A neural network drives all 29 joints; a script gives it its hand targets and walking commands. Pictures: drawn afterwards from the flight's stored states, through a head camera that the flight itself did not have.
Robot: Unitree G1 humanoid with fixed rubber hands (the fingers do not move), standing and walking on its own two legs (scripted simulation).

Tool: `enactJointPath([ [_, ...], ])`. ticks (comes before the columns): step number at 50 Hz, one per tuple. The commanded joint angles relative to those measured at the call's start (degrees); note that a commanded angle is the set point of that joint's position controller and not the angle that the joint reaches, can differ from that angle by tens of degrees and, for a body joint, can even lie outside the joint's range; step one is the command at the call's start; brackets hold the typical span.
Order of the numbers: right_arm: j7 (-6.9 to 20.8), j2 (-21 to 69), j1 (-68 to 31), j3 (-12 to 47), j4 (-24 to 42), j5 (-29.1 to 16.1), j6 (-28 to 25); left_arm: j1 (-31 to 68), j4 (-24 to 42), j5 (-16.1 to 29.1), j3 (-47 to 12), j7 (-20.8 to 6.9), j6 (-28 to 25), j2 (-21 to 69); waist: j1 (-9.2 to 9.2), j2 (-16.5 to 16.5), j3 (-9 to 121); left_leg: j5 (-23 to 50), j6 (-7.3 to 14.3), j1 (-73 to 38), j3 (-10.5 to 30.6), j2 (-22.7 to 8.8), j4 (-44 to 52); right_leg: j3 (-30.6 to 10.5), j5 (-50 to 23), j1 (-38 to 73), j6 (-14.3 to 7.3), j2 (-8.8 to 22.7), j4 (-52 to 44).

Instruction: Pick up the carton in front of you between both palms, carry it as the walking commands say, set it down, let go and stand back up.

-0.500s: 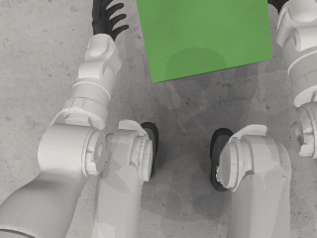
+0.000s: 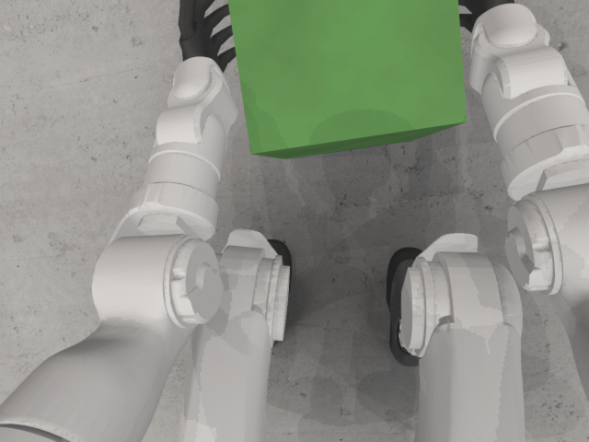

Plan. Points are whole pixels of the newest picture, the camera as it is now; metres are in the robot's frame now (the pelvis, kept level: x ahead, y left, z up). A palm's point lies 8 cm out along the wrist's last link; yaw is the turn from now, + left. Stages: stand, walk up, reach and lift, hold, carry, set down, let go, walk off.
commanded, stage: reach and lift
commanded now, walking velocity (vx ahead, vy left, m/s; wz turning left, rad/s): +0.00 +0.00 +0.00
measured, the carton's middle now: (341, 67) +0.52 -0.02 -0.23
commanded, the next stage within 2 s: none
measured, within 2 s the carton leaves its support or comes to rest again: neither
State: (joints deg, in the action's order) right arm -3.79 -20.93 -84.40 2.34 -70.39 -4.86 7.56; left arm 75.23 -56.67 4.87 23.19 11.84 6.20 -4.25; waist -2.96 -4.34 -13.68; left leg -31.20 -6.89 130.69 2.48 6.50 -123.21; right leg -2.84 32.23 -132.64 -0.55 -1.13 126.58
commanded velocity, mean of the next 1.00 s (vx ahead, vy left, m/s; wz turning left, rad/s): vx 0.00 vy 0.00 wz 0.00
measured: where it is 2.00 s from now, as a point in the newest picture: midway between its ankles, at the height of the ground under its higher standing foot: (335, 318)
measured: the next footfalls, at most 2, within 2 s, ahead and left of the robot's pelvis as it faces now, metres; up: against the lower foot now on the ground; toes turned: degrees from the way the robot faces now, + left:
none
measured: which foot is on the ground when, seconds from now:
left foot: down 0.00-1.00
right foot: down 0.00-1.00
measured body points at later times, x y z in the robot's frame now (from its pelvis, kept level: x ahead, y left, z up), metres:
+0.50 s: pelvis +0.00 +0.01 +0.10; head +0.25 -0.04 +0.47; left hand +0.49 +0.12 +0.03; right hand +0.50 -0.19 +0.03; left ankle +0.13 +0.14 -0.33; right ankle +0.11 -0.12 -0.33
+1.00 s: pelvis +0.04 +0.01 +0.23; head +0.21 -0.03 +0.64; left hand +0.47 +0.12 +0.19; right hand +0.46 -0.18 +0.17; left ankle +0.13 +0.14 -0.33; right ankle +0.10 -0.12 -0.33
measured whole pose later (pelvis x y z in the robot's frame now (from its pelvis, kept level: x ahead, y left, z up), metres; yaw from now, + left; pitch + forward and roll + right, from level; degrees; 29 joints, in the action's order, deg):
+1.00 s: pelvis +0.04 +0.01 +0.23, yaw -6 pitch +34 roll +1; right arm -2.3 -0.5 -42.8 -17.5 -41.4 9.9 19.0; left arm 38.0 -33.0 -8.3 25.6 6.3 17.0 8.0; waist -1.7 -1.2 13.6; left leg -29.0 -3.5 87.5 6.2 6.3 -82.3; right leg -6.1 28.1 -88.8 2.0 -5.7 82.8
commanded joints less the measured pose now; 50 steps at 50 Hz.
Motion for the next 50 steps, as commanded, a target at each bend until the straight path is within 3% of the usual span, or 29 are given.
enactJointPath([
  [1,13.11,56.5,-27.79,10.36,22.15,-4.14,-2.18,30.55,12.28,3.68,-21.43,-14.75,0.95,54.92,3.08,10.93,77.56,22.72,2.78,-29.47,-10.45,4.18,5.51,3.99,-27.5,46.72,-0.17,-4.28,-12.25],
  [5,11.57,62.09,-25.52,13.73,31.77,-4.46,0.51,31.88,21.95,4.87,-28.27,-14.44,3.05,57.67,3.72,12.92,92.81,22.62,2.29,-32.82,-11.07,4.56,7.58,5.53,-31.41,58.6,1.05,-5.35,-13.75],
  [8,11.53,66.79,-21.63,14.6,34.79,-3.58,3.66,31.14,27.73,3.67,-31.11,-14.4,4.89,57.43,2.37,13.18,93.92,18.41,2.61,-34.64,-11.02,4.63,11.11,6.26,-26.13,58.88,1.54,-6.42,-16.98],
  [13,13.59,71.88,-15.27,8.9,25.18,1.63,7.79,26.78,22.04,-3.27,-25.16,-15.54,8.73,57.9,-0.99,12.64,75.21,5.4,4.18,-29.54,-10.68,4.06,17.88,5.94,-7.81,45.75,1.6,-7.06,-24.54],
  [16,14.63,72.32,-13.71,3.39,21.13,5.3,8.6,25.2,18.77,-6.99,-21.17,-16.48,9.9,59.12,-1.04,11.66,70.56,3.42,4.57,-29.74,-9.92,4.04,21.51,5.89,-3.79,43.06,1.25,-7.5,-28.08],
  [21,15.44,72.5,-11.51,-2.61,18.21,9.72,8.56,23.53,16.78,-9.31,-19.65,-17.82,10.54,62.13,1.05,8.46,71.87,4.4,4.2,-34.6,-8.74,4.38,26.95,6.24,-5.37,44.25,0.44,-7.87,-32.34],
  [25,16.11,73.54,-9.6,-3.11,19.59,10.74,8.7,20.9,16.65,-9.55,-20.96,-18.75,11.11,64.56,2.16,6.65,75.33,6.21,3.79,-39.3,-8.2,4.47,30.64,6.35,-8.07,47.74,0.25,-7.94,-35.29],
  [38,16.17,80.75,-1.94,9.23,31.84,5.05,10.01,8.73,21.33,-4.93,-32.85,-19.89,12.63,70.26,1.84,7.62,80.93,12.96,3.62,-54.38,-6.2,4.43,40.42,5.68,-15.75,64.68,1.77,-8.45,-44.16],
  [50,15.06,83.58,10.15,9.01,31.41,6.52,9.13,-4.35,18.34,-6.49,-33.03,-20.93,11.96,70.67,1.84,6.72,68.84,13.43,4.45,-65.69,-3.37,3.68,52.94,2.6,-16.62,77.24,1.6,-7.96,-56.82],
])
